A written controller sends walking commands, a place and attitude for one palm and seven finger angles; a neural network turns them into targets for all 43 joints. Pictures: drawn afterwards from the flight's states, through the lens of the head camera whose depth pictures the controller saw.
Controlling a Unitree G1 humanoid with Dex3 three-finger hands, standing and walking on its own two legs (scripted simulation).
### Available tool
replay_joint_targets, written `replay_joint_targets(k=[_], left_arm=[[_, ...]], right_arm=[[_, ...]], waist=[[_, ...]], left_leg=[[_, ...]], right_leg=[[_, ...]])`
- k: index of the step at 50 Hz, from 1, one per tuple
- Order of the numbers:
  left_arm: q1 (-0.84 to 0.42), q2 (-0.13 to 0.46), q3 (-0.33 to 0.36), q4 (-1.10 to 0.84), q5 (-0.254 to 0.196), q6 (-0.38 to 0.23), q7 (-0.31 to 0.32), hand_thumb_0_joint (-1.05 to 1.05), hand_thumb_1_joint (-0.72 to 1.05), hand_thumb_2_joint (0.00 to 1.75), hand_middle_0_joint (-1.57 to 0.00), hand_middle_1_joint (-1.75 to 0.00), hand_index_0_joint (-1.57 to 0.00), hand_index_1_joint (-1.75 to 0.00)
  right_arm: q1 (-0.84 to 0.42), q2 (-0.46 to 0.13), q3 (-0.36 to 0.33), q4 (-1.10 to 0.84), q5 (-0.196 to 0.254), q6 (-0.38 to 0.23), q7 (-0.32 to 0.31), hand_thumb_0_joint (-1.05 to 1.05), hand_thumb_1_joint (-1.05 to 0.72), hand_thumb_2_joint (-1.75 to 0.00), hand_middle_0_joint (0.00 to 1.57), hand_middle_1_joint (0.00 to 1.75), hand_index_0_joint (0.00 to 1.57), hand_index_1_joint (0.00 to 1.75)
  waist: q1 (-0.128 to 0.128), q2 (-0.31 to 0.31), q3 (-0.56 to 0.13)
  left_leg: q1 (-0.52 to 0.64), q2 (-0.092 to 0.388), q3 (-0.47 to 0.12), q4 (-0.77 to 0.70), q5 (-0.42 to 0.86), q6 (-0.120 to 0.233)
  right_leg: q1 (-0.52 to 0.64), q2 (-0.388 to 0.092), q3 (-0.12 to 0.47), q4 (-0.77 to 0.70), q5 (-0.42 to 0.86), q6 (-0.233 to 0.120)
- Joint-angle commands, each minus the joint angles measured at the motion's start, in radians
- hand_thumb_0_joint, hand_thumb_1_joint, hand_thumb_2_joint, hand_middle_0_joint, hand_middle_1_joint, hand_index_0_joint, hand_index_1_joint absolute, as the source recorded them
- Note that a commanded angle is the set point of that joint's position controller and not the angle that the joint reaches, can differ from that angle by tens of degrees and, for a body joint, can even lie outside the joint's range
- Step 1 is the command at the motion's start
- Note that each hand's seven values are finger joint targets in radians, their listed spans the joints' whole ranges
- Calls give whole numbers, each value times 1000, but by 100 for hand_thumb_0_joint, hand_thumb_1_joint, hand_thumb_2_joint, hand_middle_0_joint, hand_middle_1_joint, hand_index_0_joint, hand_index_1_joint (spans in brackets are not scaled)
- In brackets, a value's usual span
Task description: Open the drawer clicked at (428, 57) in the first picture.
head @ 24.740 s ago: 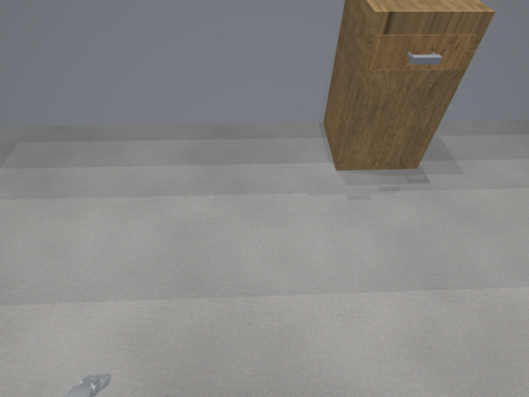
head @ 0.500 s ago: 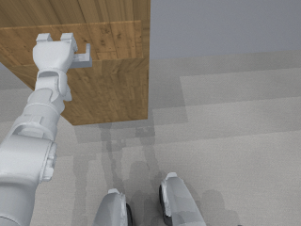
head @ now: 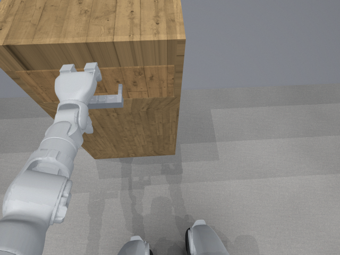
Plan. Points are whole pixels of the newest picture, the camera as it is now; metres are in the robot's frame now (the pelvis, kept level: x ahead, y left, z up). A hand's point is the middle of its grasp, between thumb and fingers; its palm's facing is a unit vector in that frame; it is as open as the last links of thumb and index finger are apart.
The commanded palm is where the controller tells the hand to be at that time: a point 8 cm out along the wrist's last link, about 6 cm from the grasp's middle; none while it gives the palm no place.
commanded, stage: lift the fingers back up to retry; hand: left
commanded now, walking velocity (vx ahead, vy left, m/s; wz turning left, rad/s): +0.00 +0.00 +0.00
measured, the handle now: (102, 95) +0.55 +0.16 -0.05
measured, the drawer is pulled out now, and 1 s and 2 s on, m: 0.00 0.00 0.00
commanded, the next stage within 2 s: re-aim the fingers above the handle in 0.20 s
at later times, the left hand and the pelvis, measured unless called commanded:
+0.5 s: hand (83, 104) +0.49 +0.19 +0.00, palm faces -0.02 -0.01 -1.00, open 13.8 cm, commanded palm +0.47 +0.17 +0.06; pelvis +0.03 +0.01 +0.01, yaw +0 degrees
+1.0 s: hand (83, 107) +0.48 +0.18 +0.01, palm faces -0.05 +0.03 -1.00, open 13.8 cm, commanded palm +0.46 +0.17 +0.06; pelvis +0.00 -0.01 +0.01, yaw +0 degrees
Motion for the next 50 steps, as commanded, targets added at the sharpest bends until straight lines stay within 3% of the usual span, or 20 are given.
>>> replay_joint_targets(k=[1, 5, 6, 7, 8, 9, 11, 13, 16, 18, 20, 23, 25, 27, 29, 31, 37, 40, 44, 50], left_arm=[[-386, 205, 49, -197, -11, 6, 16, 0, -50, 30, -30, -120, -30, -120], [-289, 133, 17, -163, 1, -14, 6, 0, -50, 30, -30, -120, -30, -120], [-255, 134, 24, -148, 4, -17, 6, 0, -50, 30, -30, -120, -30, -120], [-274, 146, 35, -184, 3, -28, 11, 0, -50, 30, -30, -120, -30, -120], [-247, 177, 69, -191, 2, -39, 13, 0, -50, 30, -30, -120, -30, -120], [-247, 166, 58, -207, 10, -47, 20, 0, -50, 30, -30, -120, -30, -120], [-247, 147, 58, -269, 20, -67, 41, 0, -50, 30, -30, -120, -30, -120], [-235, 182, 100, -335, 27, -77, 62, 0, -50, 30, -30, -120, -30, -120], [-235, 126, 66, -345, 41, -67, 98, 0, -50, 30, -30, -120, -30, -120], [-327, 85, 29, -361, 43, -53, 117, 0, -50, 30, -30, -120, -30, -120], [-320, 108, 44, -332, 48, -27, 129, 0, -50, 30, -30, -120, -30, -120], [-352, 64, 1, -318, 30, 5, 113, 0, -50, 30, -30, -120, -30, -120], [-354, 41, -21, -267, 26, 25, 97, 0, -50, 30, -30, -120, -30, -120], [-352, 54, -19, -227, 21, 36, 78, 0, -50, 30, -30, -120, -30, -120], [-357, 77, -9, -211, 22, 32, 61, 0, -50, 30, -30, -120, -30, -120], [-341, 59, -18, -192, 19, 23, 51, 0, -50, 30, -30, -120, -30, -120], [-272, 176, 78, -160, 27, 1, 63, 0, -50, 30, -30, -120, -30, -120], [-263, 232, 116, -183, 36, 0, 84, 0, -50, 30, -30, -120, -30, -120], [-326, 188, 72, -216, 51, -6, 103, 0, -50, 30, -30, -120, -30, -120], [-419, 103, -2, -261, 19, -31, 80, 0, -50, 30, -30, -120, -30, -120]], right_arm=[[148, -151, -54, -51, 5, 4, -11, 0, -90, -90, 20, 30, 20, 30], [139, -144, -58, -54, 4, 16, -6, 0, -90, -90, 20, 30, 20, 30], [130, -145, -58, -56, 4, 19, -6, 0, -90, -90, 20, 30, 20, 30], [131, -145, -61, -61, 1, 19, -5, 0, -90, -90, 20, 30, 20, 30], [127, -145, -61, -65, -1, 24, -4, 0, -90, -90, 20, 30, 20, 30], [121, -142, -63, -68, -3, 24, -5, 0, -90, -90, 20, 30, 20, 30], [123, -133, -70, -70, -10, 22, -1, 0, -90, -90, 20, 30, 20, 30], [118, -131, -76, -74, -17, 30, 6, 0, -90, -90, 20, 30, 20, 30], [113, -122, -81, -63, -21, 34, 12, 0, -90, -90, 20, 30, 20, 30], [113, -121, -86, -53, -23, 34, 17, 0, -90, -90, 20, 30, 20, 30], [111, -127, -86, -40, -19, 38, 17, 0, -90, -90, 20, 30, 20, 30], [105, -124, -85, -43, -16, 44, 20, 0, -90, -90, 20, 30, 20, 30], [104, -124, -83, -33, -13, 46, 16, 0, -90, -90, 20, 30, 20, 30], [98, -126, -76, -36, -10, 49, 13, 0, -90, -90, 20, 30, 20, 30], [90, -127, -69, -42, -9, 50, 6, 0, -90, -90, 20, 30, 20, 30], [87, -122, -66, -48, -8, 46, 5, 0, -90, -90, 20, 30, 20, 30], [69, -133, -51, -67, -10, 37, 1, 0, -90, -90, 20, 30, 20, 30], [58, -134, -50, -75, -9, 32, 0, 0, -90, -90, 20, 30, 20, 30], [70, -131, -64, -66, -9, 16, -4, 0, -90, -90, 20, 30, 20, 30], [100, -131, -82, -42, -4, -8, -9, 0, -90, -90, 20, 30, 20, 30]], waist=[[-4, -9, -471], [6, -24, -417], [9, -56, -391], [8, -42, -413], [30, -53, -434], [25, -35, -436], [35, 0, -480], [54, 33, -545], [33, 18, -516], [-1, 33, -505], [4, 15, -500], [-4, 48, -516], [-14, 11, -483], [-15, -27, -453], [-8, -23, -450], [-1, -24, -433], [36, -78, -415], [54, -64, -445], [18, -55, -478], [-23, -19, -505]], left_leg=[[272, -34, -22, -155, 430, 8], [276, -30, -18, -161, 495, 6], [263, -29, -13, -161, 494, 8], [269, -29, -10, -160, 503, 7], [263, -34, -12, -158, 522, 8], [269, -31, -9, -156, 537, 7], [310, -25, -12, -144, 624, 3], [365, -19, -23, -125, 744, -5], [381, -11, -29, -117, 765, -10], [408, -8, -38, -112, 751, -17], [418, -7, -43, -123, 733, -21], [447, -12, -48, -132, 740, -28], [427, -11, -42, -141, 687, -22], [379, -20, -34, -157, 599, -12], [356, -24, -32, -168, 565, -8], [332, -27, -24, -172, 530, -5], [208, -37, -2, -176, 416, 7], [172, -45, 11, -171, 382, 9], [207, -40, 8, -159, 375, 11], [299, -38, -9, -164, 367, 10]], right_leg=[[454, 44, 5, -128, 338, -23], [447, 47, 2, -128, 385, -28], [451, 46, 3, -132, 393, -27], [466, 45, 9, -130, 414, -26], [493, 45, 12, -120, 431, -30], [489, 42, 12, -115, 445, -29], [489, 41, 10, -104, 483, -29], [492, 42, 10, -85, 525, -32], [461, 44, -4, -88, 512, -27], [411, 48, -14, -93, 472, -28], [412, 49, -16, -98, 450, -27], [413, 51, -22, -109, 440, -30], [412, 51, -22, -120, 423, -26], [440, 50, -17, -132, 407, -27], [455, 46, -10, -131, 399, -29], [458, 45, -8, -131, 390, -30], [514, 37, 18, -115, 375, -28], [547, 31, 34, -110, 374, -26], [514, 34, 30, -115, 354, -23], [466, 38, 21, -145, 312, -22]])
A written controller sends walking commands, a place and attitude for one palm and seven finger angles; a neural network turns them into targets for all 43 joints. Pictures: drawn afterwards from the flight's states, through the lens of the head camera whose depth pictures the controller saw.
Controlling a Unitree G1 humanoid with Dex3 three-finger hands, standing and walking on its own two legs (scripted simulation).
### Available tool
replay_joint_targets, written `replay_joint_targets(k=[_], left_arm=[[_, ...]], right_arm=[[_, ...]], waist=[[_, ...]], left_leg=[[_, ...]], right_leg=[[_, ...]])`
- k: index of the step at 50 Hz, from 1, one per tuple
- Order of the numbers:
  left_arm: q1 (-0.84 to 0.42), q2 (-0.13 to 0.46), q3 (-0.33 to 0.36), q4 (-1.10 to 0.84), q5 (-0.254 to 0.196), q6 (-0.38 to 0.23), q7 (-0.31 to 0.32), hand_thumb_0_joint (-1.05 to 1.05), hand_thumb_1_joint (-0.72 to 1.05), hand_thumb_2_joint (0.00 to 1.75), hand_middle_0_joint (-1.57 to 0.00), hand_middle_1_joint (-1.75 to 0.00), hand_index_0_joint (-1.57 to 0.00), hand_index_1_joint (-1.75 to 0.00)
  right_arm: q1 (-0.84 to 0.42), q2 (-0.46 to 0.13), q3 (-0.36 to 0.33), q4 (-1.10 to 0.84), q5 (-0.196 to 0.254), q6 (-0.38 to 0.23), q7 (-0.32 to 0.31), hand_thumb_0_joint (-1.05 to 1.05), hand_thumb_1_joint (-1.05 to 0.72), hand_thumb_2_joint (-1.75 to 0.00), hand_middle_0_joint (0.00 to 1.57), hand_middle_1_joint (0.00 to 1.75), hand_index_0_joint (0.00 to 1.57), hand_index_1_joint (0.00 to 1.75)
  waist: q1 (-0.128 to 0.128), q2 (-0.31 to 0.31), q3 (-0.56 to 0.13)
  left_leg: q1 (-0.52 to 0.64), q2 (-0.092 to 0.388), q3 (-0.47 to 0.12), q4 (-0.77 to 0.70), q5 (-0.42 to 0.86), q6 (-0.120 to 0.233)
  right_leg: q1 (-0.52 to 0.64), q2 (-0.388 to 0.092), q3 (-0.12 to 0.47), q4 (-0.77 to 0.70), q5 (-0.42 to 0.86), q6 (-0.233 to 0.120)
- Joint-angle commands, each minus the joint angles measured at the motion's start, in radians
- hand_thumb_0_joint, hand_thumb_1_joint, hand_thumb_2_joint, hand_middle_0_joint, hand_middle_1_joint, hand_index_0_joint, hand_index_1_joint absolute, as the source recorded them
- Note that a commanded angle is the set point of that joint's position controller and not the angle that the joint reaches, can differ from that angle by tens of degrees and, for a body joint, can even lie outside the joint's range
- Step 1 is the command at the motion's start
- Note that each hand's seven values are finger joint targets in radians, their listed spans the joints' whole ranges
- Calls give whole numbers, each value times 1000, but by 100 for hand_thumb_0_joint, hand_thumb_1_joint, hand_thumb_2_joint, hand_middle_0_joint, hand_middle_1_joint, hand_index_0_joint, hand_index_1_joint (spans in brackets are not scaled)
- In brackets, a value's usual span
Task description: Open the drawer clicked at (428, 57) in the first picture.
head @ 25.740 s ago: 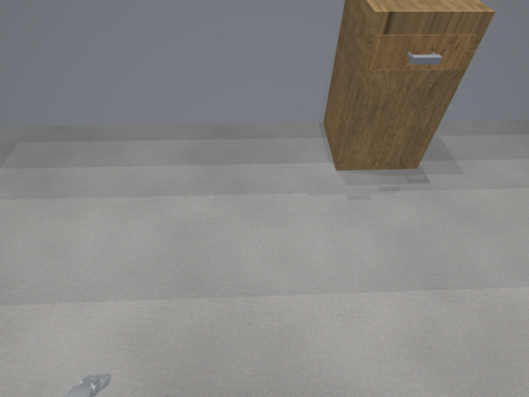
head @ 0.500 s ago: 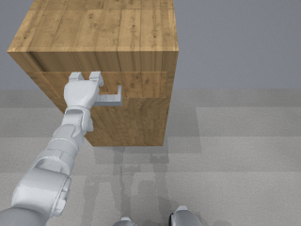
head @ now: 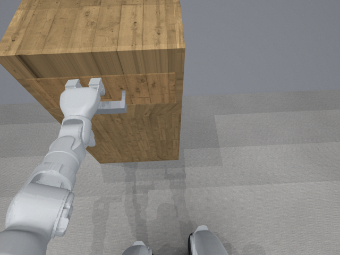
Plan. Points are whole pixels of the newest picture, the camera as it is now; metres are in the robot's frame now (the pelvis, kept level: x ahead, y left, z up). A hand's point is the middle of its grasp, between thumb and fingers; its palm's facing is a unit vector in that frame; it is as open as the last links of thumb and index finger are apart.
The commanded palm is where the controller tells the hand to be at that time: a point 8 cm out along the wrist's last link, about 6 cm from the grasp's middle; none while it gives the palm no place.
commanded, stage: re-aim the fingers above the handle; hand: left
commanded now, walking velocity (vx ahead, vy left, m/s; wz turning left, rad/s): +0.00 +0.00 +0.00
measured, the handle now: (106, 101) +0.55 +0.17 -0.06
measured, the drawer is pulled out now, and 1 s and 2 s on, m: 0.00 0.00 0.00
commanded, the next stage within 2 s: lower the fingers behind the handle in 1.32 s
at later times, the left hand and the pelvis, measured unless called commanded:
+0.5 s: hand (87, 112) +0.48 +0.20 -0.02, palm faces -0.16 +0.03 -0.99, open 13.8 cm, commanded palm +0.47 +0.19 +0.05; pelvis -0.01 +0.00 +0.00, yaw +0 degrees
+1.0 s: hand (84, 110) +0.48 +0.21 +0.00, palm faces -0.15 +0.00 -0.99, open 13.8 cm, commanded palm +0.47 +0.20 +0.05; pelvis +0.01 +0.01 +0.00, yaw -1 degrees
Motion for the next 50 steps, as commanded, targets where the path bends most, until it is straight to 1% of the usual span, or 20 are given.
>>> replay_joint_targets(k=[1, 3, 7, 9, 14, 16, 18, 21, 23, 26, 29, 30, 33, 35, 37, 40, 41, 45, 48, 50], left_arm=[[-517, 131, -15, -214, -9, -23, 31, 0, -50, 30, -30, -120, -30, -120], [-553, 108, -38, -184, -12, -21, 31, 0, -50, 30, -30, -120, -30, -120], [-551, 191, 22, -110, 0, -2, 53, 0, -50, 30, -30, -120, -30, -120], [-545, 227, 47, -83, 7, 16, 63, 0, -50, 30, -30, -120, -30, -120], [-489, 344, 103, -9, 10, 85, 49, 0, -50, 30, -30, -120, -30, -120], [-461, 345, 100, -33, 0, 89, 23, 0, -50, 30, -30, -120, -30, -120], [-469, 315, 78, -63, -12, 69, -18, 0, -50, 30, -30, -120, -30, -120], [-490, 218, 5, -100, -24, 11, -67, 0, -50, 30, -30, -120, -30, -120], [-561, 190, -13, -186, -38, -52, -84, 0, -50, 30, -30, -120, -30, -120], [-568, 208, 12, -241, -27, -123, -70, 0, -50, 30, -30, -120, -30, -120], [-589, 260, 70, -275, 0, -149, -5, 0, -50, 30, -30, -120, -30, -120], [-555, 289, 107, -257, 6, -138, 22, 0, -50, 30, -30, -120, -30, -120], [-509, 312, 149, -176, 16, -64, 90, 0, -50, 30, -30, -120, -30, -120], [-457, 297, 133, -117, 23, 16, 110, 0, -50, 30, -30, -120, -30, -120], [-434, 260, 86, -57, 20, 97, 97, 0, -50, 30, -30, -120, -30, -120], [-488, 348, 116, -66, 10, 154, 70, 0, -50, 30, -30, -120, -30, -120], [-486, 318, 91, -69, 3, 165, 51, 0, -50, 30, -30, -120, -30, -120], [-478, 258, 49, -171, -43, 77, -61, 0, -50, 30, -30, -120, -30, -120], [-464, 136, -37, -221, -43, -37, -113, 0, -50, 30, -30, -120, -30, -120], [-447, 110, -48, -211, -31, -95, -108, 0, -50, 30, -30, -120, -30, -120]], right_arm=[[123, -133, -52, -48, 2, -40, -16, 0, -90, -90, 20, 30, 20, 30], [123, -133, -47, -41, 4, -46, -17, 0, -90, -90, 20, 30, 20, 30], [113, -144, -29, -35, 1, -50, -16, 0, -90, -90, 20, 30, 20, 30], [105, -144, -20, -42, -3, -48, -12, 0, -90, -90, 20, 30, 20, 30], [86, -157, 1, -74, 3, -33, -15, 0, -90, -90, 20, 30, 20, 30], [88, -156, -2, -94, 6, -32, -19, 0, -90, -90, 20, 30, 20, 30], [103, -154, -9, -101, 11, -33, -21, 0, -90, -90, 20, 30, 20, 30], [128, -151, -23, -91, 17, -54, -33, 0, -90, -90, 20, 30, 20, 30], [147, -144, -36, -83, 13, -69, -37, 0, -90, -90, 20, 30, 20, 30], [171, -142, -42, -57, 1, -83, -42, 0, -90, -90, 20, 30, 20, 30], [183, -144, -45, -32, -13, -81, -31, 0, -90, -90, 20, 30, 20, 30], [182, -148, -42, -28, -18, -72, -22, 0, -90, -90, 20, 30, 20, 30], [154, -148, -31, -26, -26, -48, 4, 0, -90, -90, 20, 30, 20, 30], [140, -151, -27, -41, -20, -30, 16, 0, -90, -90, 20, 30, 20, 30], [129, -157, -23, -52, -8, -12, 22, 0, -90, -90, 20, 30, 20, 30], [111, -170, -14, -67, 6, 18, 11, 0, -90, -90, 20, 30, 20, 30], [103, -163, -14, -77, 8, 22, 5, 0, -90, -90, 20, 30, 20, 30], [114, -153, -24, -101, 16, 6, -20, 0, -90, -90, 20, 30, 20, 30], [135, -135, -36, -98, 14, -21, -34, 0, -90, -90, 20, 30, 20, 30], [142, -135, -39, -78, 10, -37, -38, 0, -90, -90, 20, 30, 20, 30]], waist=[[-57, -28, -492], [-74, -24, -441], [-53, -9, -405], [-37, 6, -418], [-13, -57, -435], [-8, -68, -489], [-17, -58, -533], [-58, -94, -486], [-82, -80, -530], [-64, -14, -550], [-47, 70, -563], [-29, 80, -568], [-9, 76, -523], [-2, 53, -506], [-12, 21, -470], [-11, -50, -500], [-14, -62, -511], [-29, -61, -543], [-58, -56, -497], [-60, -46, -419]], left_leg=[[193, -37, -25, -89, 323, 18], [181, -37, -31, -97, 285, 18], [118, -42, -29, -102, 228, 19], [89, -46, -20, -97, 234, 19], [-7, -53, 1, -88, 214, 24], [2, -55, 12, -84, 236, 27], [30, -51, 8, -76, 262, 27], [54, -41, -3, -68, 237, 31], [96, -39, -16, -54, 247, 34], [137, -41, -33, -38, 298, 29], [191, -35, -50, -15, 410, 14], [192, -33, -54, -9, 452, 6], [139, -36, -46, -4, 496, -2], [117, -36, -29, -20, 484, -2], [110, -35, -19, -50, 446, 0], [88, -41, -10, -82, 389, 12], [95, -43, -7, -93, 373, 16], [173, -36, -12, -107, 376, 25], [221, -29, -27, -94, 383, 25], [203, -24, -40, -84, 347, 20]], right_leg=[[370, 33, 3, -98, 275, -16], [328, 34, -3, -109, 226, -18], [306, 28, 4, -99, 168, -20], [325, 26, 6, -83, 179, -21], [412, 19, 28, -70, 212, -7], [469, 20, 38, -73, 266, -1], [474, 23, 35, -64, 299, -3], [407, 26, 28, -80, 264, 2], [387, 28, 30, -79, 265, -1], [337, 29, 18, -52, 269, -11], [263, 32, -1, -20, 292, -22], [255, 34, -8, -6, 303, -25], [260, 37, -20, 10, 325, -28], [296, 38, -21, 1, 339, -24], [322, 42, -22, -29, 334, -21], [421, 35, -5, -52, 344, -9], [449, 35, -1, -63, 343, -7], [485, 32, 12, -91, 366, -4], [402, 36, 3, -102, 337, -9], [311, 37, -5, -93, 271, -14]])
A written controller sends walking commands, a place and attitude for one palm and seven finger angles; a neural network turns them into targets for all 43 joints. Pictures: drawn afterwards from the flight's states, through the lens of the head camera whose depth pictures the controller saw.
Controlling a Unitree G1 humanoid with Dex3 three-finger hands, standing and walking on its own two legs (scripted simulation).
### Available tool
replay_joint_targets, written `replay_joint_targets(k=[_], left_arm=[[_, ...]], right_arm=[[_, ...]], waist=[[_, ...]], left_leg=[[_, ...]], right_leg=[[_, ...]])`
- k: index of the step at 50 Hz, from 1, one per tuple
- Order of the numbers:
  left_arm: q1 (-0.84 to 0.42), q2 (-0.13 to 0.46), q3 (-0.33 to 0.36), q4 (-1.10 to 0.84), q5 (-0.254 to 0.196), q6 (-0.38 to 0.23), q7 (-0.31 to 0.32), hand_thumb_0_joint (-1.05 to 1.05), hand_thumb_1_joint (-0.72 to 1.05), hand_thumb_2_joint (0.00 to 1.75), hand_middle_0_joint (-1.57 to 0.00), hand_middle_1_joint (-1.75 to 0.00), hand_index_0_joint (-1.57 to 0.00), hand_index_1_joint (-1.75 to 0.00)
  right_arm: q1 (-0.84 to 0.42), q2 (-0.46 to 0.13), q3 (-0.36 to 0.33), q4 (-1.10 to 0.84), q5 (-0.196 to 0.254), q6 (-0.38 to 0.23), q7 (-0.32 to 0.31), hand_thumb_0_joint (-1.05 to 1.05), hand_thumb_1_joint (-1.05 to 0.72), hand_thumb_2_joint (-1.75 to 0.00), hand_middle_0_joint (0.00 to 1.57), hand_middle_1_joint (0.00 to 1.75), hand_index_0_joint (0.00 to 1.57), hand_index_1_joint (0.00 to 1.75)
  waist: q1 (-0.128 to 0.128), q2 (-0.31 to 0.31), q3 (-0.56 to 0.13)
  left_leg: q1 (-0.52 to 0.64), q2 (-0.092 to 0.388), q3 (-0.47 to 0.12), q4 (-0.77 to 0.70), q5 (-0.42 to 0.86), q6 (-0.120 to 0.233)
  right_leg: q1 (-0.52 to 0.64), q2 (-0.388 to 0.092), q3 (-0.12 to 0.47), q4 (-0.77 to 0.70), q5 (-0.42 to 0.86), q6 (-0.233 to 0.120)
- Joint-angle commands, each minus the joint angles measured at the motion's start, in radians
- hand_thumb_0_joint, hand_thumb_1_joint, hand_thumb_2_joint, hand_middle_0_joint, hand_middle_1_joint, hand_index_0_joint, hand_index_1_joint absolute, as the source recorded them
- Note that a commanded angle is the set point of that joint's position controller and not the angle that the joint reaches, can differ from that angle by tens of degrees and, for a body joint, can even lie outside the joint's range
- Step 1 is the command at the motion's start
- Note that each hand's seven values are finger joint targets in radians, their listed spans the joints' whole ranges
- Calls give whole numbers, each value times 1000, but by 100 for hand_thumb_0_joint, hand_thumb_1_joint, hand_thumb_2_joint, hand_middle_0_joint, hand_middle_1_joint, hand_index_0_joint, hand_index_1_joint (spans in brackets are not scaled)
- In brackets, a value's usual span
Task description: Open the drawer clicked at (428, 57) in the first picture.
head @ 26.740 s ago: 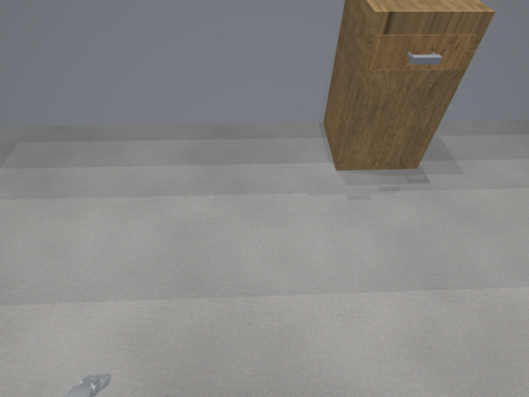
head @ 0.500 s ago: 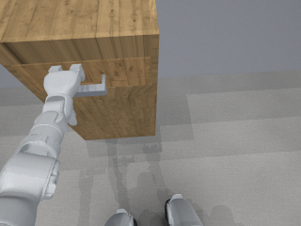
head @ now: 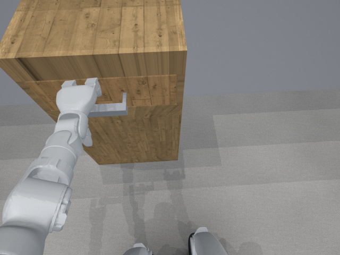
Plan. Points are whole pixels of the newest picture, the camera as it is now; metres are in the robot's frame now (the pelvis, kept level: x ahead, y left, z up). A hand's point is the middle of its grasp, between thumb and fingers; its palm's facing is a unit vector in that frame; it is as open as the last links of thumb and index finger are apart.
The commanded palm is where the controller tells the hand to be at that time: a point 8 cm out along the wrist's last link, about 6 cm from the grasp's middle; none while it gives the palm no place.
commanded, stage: re-aim the fingers above the handle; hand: left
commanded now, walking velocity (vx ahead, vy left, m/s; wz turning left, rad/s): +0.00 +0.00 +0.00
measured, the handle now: (107, 103) +0.54 +0.16 -0.06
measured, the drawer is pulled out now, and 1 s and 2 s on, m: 0.00 0.00 0.00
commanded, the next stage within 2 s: lower the fingers behind the handle in 0.32 s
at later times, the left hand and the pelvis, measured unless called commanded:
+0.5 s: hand (91, 109) +0.48 +0.18 -0.01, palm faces -0.15 -0.02 -0.99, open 13.8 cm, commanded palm +0.47 +0.19 +0.04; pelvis +0.01 +0.00 +0.00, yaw +0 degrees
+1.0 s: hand (94, 116) +0.48 +0.18 -0.04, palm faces -0.08 -0.02 -1.00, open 13.9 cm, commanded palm +0.46 +0.19 +0.01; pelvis -0.01 -0.01 -0.02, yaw +1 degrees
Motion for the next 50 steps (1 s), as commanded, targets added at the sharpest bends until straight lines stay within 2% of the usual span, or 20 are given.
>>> replay_joint_targets(k=[1, 4, 6, 8, 10, 14, 17, 19, 22, 24, 26, 28, 31, 34, 36, 40, 43, 45, 48, 50], left_arm=[[-394, 110, -5, -220, 25, -142, 31, 0, -50, 30, -30, -120, -30, -120], [-428, 126, 21, -240, 49, -173, 97, 0, -50, 30, -30, -120, -30, -120], [-428, 153, 60, -217, 64, -155, 157, 0, -50, 30, -30, -120, -30, -120], [-470, 238, 128, -210, 71, -112, 208, 0, -50, 30, -30, -120, -30, -120], [-492, 237, 120, -185, 83, -55, 246, 0, -50, 30, -30, -120, -30, -120], [-535, 273, 112, -181, 80, 48, 230, 0, -50, 30, -30, -120, -30, -120], [-509, 183, 32, -192, 36, 72, 141, 0, -50, 30, -30, -120, -30, -120], [-503, 98, -33, -207, 2, 50, 77, 0, -50, 30, -30, -120, -30, -120], [-429, 131, -6, -179, -14, -10, 13, 0, -50, 30, -30, -120, -30, -120], [-366, 131, 5, -148, -2, -66, 7, 0, -50, 30, -30, -120, -30, -120], [-312, 179, 58, -134, 19, -111, 30, 0, -50, 30, -30, -120, -30, -120], [-285, 265, 138, -165, 37, -139, 69, 0, -50, 30, -30, -120, -30, -120], [-253, 257, 156, -197, 76, -135, 163, 0, -50, 30, -30, -120, -30, -120], [-294, 261, 163, -212, 97, -87, 234, 0, -50, 30, -30, -120, -30, -120], [-347, 220, 129, -240, 97, -56, 252, 0, -50, 30, -30, -120, -30, -120], [-497, 128, 30, -267, 68, -25, 220, 0, -50, 30, -30, -120, -30, -120], [-517, 154, 28, -212, 51, -16, 178, 0, -50, 30, -30, -120, -30, -120], [-489, 138, 10, -130, 48, -7, 154, 0, -50, 30, -30, -120, -30, -120], [-453, 200, 57, -90, 43, -21, 128, 0, -50, 30, -30, -120, -30, -120], [-424, 188, 50, -65, 53, -34, 123, 0, -50, 30, -30, -120, -30, -120]], right_arm=[[150, -158, -70, -24, -8, -47, -26, 0, -90, -90, 20, 30, 20, 30], [155, -153, -73, -15, -20, -53, -12, 0, -90, -90, 20, 30, 20, 30], [154, -154, -71, -3, -29, -50, 4, 0, -90, -90, 20, 30, 20, 30], [143, -165, -67, 0, -35, -40, 16, 0, -90, -90, 20, 30, 20, 30], [136, -163, -63, -7, -36, -33, 25, 0, -90, -90, 20, 30, 20, 30], [132, -174, -61, -17, -27, -15, 26, 0, -90, -90, 20, 30, 20, 30], [143, -169, -71, -31, -12, -6, 18, 0, -90, -90, 20, 30, 20, 30], [163, -163, -77, -30, -7, -10, 8, 0, -90, -90, 20, 30, 20, 30], [163, -170, -71, -16, -4, -15, -11, 0, -90, -90, 20, 30, 20, 30], [152, -164, -62, -14, -9, -22, -18, 0, -90, -90, 20, 30, 20, 30], [143, -167, -55, -9, -13, -26, -16, 0, -90, -90, 20, 30, 20, 30], [131, -168, -53, -15, -22, -23, -5, 0, -90, -90, 20, 30, 20, 30], [118, -156, -57, -30, -35, -30, 12, 0, -90, -90, 20, 30, 20, 30], [120, -159, -67, -32, -38, -30, 24, 0, -90, -90, 20, 30, 20, 30], [125, -156, -76, -29, -37, -31, 29, 0, -90, -90, 20, 30, 20, 30], [147, -158, -93, -1, -29, -35, 23, 0, -90, -90, 20, 30, 20, 30], [151, -167, -85, 21, -29, -37, 11, 0, -90, -90, 20, 30, 20, 30], [149, -167, -73, 29, -26, -40, 5, 0, -90, -90, 20, 30, 20, 30], [133, -176, -55, 19, -28, -42, 5, 0, -90, -90, 20, 30, 20, 30], [135, -169, -50, 6, -30, -47, 5, 0, -90, -90, 20, 30, 20, 30]], waist=[[-41, -58, -397], [-24, 48, -426], [-16, 54, -435], [-10, 50, -461], [-16, 44, -485], [-21, 53, -590], [-38, 40, -629], [-60, 6, -610], [-59, -78, -493], [-40, -78, -405], [-13, -86, -349], [33, -21, -376], [48, 12, -437], [27, -23, -504], [11, 5, -570], [-64, 26, -613], [-75, 13, -587], [-81, -15, -499], [-48, 14, -458], [-45, 15, -443]], left_leg=[[161, -19, -53, -49, 347, 3], [178, -21, -62, -27, 400, -13], [157, -20, -67, -8, 441, -23], [125, -24, -67, 3, 449, -26], [101, -29, -56, 4, 427, -22], [153, -29, -46, -10, 450, -18], [232, -22, -43, -29, 485, -15], [270, -15, -54, -41, 499, -9], [194, -20, -49, -60, 414, 4], [125, -26, -43, -58, 367, 8], [58, -26, -40, -48, 328, 7], [27, -32, -32, -31, 348, 3], [15, -31, -23, 9, 403, -5], [9, -30, -22, 39, 431, -7], [51, -29, -23, 46, 442, -10], [156, -21, -48, 49, 437, -10], [145, -26, -55, 45, 392, -7], [86, -27, -57, 39, 329, -2], [25, -33, -54, 40, 293, -1], [-9, -33, -49, 55, 285, 2]], right_leg=[[266, 38, -22, -43, 248, -36], [203, 38, -31, -9, 227, -48], [180, 41, -41, 18, 235, -51], [193, 42, -42, 38, 251, -53], [221, 41, -39, 39, 256, -48], [310, 41, -33, 26, 314, -40], [362, 47, -31, -16, 355, -32], [359, 48, -31, -44, 356, -27], [372, 45, -22, -63, 340, -25], [344, 39, -17, -54, 313, -32], [309, 35, -12, -31, 277, -38], [313, 34, -2, 3, 288, -49], [289, 35, -6, 50, 324, -51], [300, 37, -9, 74, 363, -43], [307, 38, -11, 74, 368, -41], [258, 40, -21, 43, 329, -33], [239, 38, -24, 36, 290, -33], [202, 36, -26, 31, 238, -32], [194, 34, -21, 52, 207, -41], [177, 34, -20, 68, 204, -43]])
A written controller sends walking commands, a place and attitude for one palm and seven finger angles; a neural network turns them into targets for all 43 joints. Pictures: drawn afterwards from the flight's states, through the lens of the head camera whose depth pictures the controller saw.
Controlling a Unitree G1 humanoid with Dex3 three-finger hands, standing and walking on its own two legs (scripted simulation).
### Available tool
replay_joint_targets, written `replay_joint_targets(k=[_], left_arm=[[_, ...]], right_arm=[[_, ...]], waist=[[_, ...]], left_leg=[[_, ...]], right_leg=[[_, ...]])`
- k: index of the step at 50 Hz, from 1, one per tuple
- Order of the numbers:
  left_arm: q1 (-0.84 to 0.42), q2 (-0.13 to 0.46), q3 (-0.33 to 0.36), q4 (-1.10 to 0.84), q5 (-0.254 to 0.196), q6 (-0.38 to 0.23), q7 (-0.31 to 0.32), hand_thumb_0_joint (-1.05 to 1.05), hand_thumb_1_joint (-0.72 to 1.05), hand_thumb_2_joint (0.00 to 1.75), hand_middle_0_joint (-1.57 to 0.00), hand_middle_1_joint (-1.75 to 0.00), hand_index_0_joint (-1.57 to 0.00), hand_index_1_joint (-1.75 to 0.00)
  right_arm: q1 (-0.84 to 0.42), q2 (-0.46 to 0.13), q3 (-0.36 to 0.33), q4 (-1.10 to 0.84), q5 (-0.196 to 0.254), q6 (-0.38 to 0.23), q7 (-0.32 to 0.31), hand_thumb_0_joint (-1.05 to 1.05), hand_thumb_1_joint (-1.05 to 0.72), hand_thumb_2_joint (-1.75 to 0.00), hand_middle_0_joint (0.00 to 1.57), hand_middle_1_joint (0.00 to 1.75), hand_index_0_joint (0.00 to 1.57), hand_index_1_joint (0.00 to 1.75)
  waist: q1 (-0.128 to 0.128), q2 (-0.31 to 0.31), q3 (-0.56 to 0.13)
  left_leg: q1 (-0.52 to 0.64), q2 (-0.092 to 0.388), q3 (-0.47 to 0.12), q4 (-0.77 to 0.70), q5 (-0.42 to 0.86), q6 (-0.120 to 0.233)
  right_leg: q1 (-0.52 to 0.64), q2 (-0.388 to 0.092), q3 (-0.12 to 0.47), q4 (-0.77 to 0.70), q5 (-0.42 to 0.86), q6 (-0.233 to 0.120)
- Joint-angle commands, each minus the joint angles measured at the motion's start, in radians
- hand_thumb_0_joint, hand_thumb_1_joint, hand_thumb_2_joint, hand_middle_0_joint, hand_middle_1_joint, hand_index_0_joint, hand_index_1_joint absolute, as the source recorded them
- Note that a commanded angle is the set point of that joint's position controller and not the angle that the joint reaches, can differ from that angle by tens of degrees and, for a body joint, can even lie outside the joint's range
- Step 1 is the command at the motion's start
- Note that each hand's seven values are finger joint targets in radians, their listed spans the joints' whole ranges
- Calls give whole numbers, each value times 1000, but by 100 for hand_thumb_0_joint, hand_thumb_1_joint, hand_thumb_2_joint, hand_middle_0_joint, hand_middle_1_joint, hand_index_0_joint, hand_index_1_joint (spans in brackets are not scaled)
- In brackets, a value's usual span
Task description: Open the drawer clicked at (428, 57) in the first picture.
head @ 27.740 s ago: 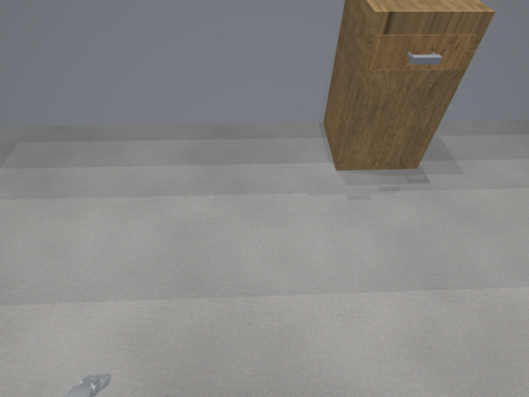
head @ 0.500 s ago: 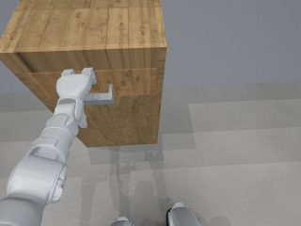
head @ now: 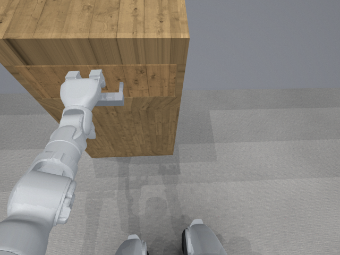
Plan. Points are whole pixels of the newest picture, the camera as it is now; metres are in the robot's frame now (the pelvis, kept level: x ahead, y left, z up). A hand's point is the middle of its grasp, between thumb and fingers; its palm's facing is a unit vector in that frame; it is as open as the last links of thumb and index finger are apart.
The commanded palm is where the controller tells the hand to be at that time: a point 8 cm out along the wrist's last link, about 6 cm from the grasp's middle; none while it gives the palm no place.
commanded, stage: lower the fingers behind the handle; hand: left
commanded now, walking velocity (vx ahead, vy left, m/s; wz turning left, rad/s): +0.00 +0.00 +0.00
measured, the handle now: (102, 92) +0.55 +0.15 -0.04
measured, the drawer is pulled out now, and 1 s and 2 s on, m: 0.00 0.00 0.00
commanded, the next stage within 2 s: lift the fingers back up to retry in 1.02 s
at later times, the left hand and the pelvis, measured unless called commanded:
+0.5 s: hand (95, 106) +0.50 +0.17 -0.03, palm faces -0.05 +0.02 -1.00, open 13.8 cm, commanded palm +0.47 +0.18 +0.00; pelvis -0.02 +0.00 -0.02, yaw -1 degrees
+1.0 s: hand (95, 106) +0.50 +0.17 -0.03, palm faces -0.05 +0.06 -1.00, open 13.8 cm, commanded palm +0.48 +0.17 -0.01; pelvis -0.04 -0.01 -0.04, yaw +0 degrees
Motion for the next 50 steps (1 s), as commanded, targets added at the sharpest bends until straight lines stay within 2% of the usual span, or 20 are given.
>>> replay_joint_targets(k=[1, 3, 6, 7, 10, 11, 12, 14, 16, 23, 26, 31, 33, 35, 36, 39, 43, 46, 48, 50], left_arm=[[-346, 201, 44, -119, 11, -21, 19, 0, -50, 30, -30, -120, -30, -120], [-320, 244, 85, -123, 17, -31, 23, 0, -50, 30, -30, -120, -30, -120], [-342, 198, 57, -157, 33, -42, 51, 0, -50, 30, -30, -120, -30, -120], [-371, 228, 82, -193, 33, -49, 63, 0, -50, 30, -30, -120, -30, -120], [-342, 217, 83, -144, 23, -11, 82, 0, -50, 30, -30, -120, -30, -120], [-331, 214, 76, -122, 23, 4, 83, 0, -50, 30, -30, -120, -30, -120], [-370, 225, 77, -127, 23, 16, 86, 0, -50, 30, -30, -120, -30, -120], [-381, 261, 97, -123, 23, 36, 89, 0, -50, 30, -30, -120, -30, -120], [-373, 246, 85, -122, 12, 54, 79, 0, -50, 30, -30, -120, -30, -120], [-321, 264, 80, -79, -3, 56, 11, 0, -50, 30, -30, -120, -30, -120], [-275, 227, 53, -54, 0, 32, -1, 0, -50, 30, -30, -120, -30, -120], [-305, 187, 24, -49, 18, 11, 12, 0, -50, 30, -30, -120, -30, -120], [-380, 177, 16, -81, 18, 14, 22, 0, -50, 30, -30, -120, -30, -120], [-402, 200, 31, -91, 20, 25, 34, 0, -50, 30, -30, -120, -30, -120], [-405, 176, 10, -70, 16, 39, 36, 0, -50, 30, -30, -120, -30, -120], [-438, 220, 33, -79, 0, 64, 27, 0, -50, 30, -30, -120, -30, -120], [-461, 240, 30, -60, -11, 92, -11, 0, -50, 30, -30, -120, -30, -120], [-445, 254, 22, -34, -14, 94, -41, 0, -50, 30, -30, -120, -30, -120], [-438, 293, 51, -47, -18, 79, -63, 0, -50, 30, -30, -120, -30, -120], [-425, 257, 22, -51, -22, 63, -80, 0, -50, 30, -30, -120, -30, -120]], right_arm=[[169, -164, -44, -50, -3, -21, -13, 0, -90, -90, 20, 30, 20, 30], [169, -170, -44, -62, -5, -19, -9, 0, -90, -90, 20, 30, 20, 30], [177, -163, -50, -72, -8, -29, -8, 0, -90, -90, 20, 30, 20, 30], [184, -167, -53, -72, -11, -32, -5, 0, -90, -90, 20, 30, 20, 30], [196, -170, -57, -61, -8, -28, -2, 0, -90, -90, 20, 30, 20, 30], [190, -173, -54, -57, -6, -27, -1, 0, -90, -90, 20, 30, 20, 30], [196, -177, -55, -54, -3, -25, 0, 0, -90, -90, 20, 30, 20, 30], [195, -183, -53, -44, -5, -23, 1, 0, -90, -90, 20, 30, 20, 30], [193, -178, -50, -47, -3, -19, 1, 0, -90, -90, 20, 30, 20, 30], [182, -181, -36, -61, 10, -18, -6, 0, -90, -90, 20, 30, 20, 30], [174, -178, -33, -69, 10, -30, -13, 0, -90, -90, 20, 30, 20, 30], [183, -179, -37, -73, 11, -48, -13, 0, -90, -90, 20, 30, 20, 30], [195, -179, -44, -74, 11, -53, -10, 0, -90, -90, 20, 30, 20, 30], [201, -183, -45, -72, 11, -56, -11, 0, -90, -90, 20, 30, 20, 30], [198, -180, -44, -70, 10, -58, -12, 0, -90, -90, 20, 30, 20, 30], [202, -183, -40, -67, 12, -57, -13, 0, -90, -90, 20, 30, 20, 30], [202, -184, -31, -71, 22, -49, -17, 0, -90, -90, 20, 30, 20, 30], [196, -184, -20, -75, 25, -52, -25, 0, -90, -90, 20, 30, 20, 30], [200, -188, -19, -81, 28, -51, -27, 0, -90, -90, 20, 30, 20, 30], [204, -180, -17, -91, 31, -59, -31, 0, -90, -90, 20, 30, 20, 30]], waist=[[-13, 28, -404], [5, 14, -433], [-9, 16, -464], [-7, 23, -508], [-19, -35, -502], [-16, -30, -477], [-27, -31, -483], [-21, -15, -508], [-16, -13, -526], [-17, -51, -446], [-19, -64, -395], [-36, -47, -375], [-53, -23, -407], [-51, -11, -455], [-62, -18, -446], [-61, -17, -487], [-68, -33, -485], [-71, -50, -433], [-63, -67, -458], [-67, -53, -437]], left_leg=[[121, -33, -8, -79, 329, 12], [93, -34, -10, -63, 343, 12], [95, -28, -10, -39, 356, 10], [95, -26, -11, -28, 362, 11], [57, -27, -9, -21, 347, 14], [41, -29, -7, -23, 332, 12], [38, -27, -8, -22, 318, 12], [38, -30, -8, -18, 320, 14], [34, -32, -2, -19, 321, 15], [-41, -33, 3, -17, 217, 21], [-71, -33, 5, -5, 177, 22], [-95, -30, -6, 22, 139, 20], [-80, -28, -12, 30, 136, 19], [-74, -28, -12, 39, 151, 19], [-85, -31, -10, 43, 147, 21], [-95, -33, -5, 46, 149, 23], [-114, -33, -4, 42, 123, 25], [-162, -33, 4, 45, 81, 30], [-167, -32, 3, 50, 82, 31], [-183, -33, 9, 52, 57, 31]], right_leg=[[306, 39, 15, -51, 251, -31], [317, 41, 18, -24, 269, -34], [281, 41, 13, -2, 270, -31], [292, 41, 18, 8, 279, -30], [312, 40, 17, 11, 286, -24], [300, 38, 16, 9, 270, -24], [292, 39, 19, 7, 258, -23], [298, 36, 21, 14, 260, -23], [326, 35, 24, 14, 275, -21], [306, 37, 32, 10, 198, -19], [257, 33, 28, 17, 154, -18], [159, 33, 17, 46, 87, -23], [134, 35, 14, 55, 72, -26], [147, 33, 16, 65, 87, -25], [150, 31, 18, 60, 90, -22], [194, 28, 24, 61, 106, -17], [213, 30, 28, 56, 91, -15], [217, 28, 34, 45, 62, -9], [235, 30, 40, 51, 67, -11], [222, 28, 39, 46, 45, -9]])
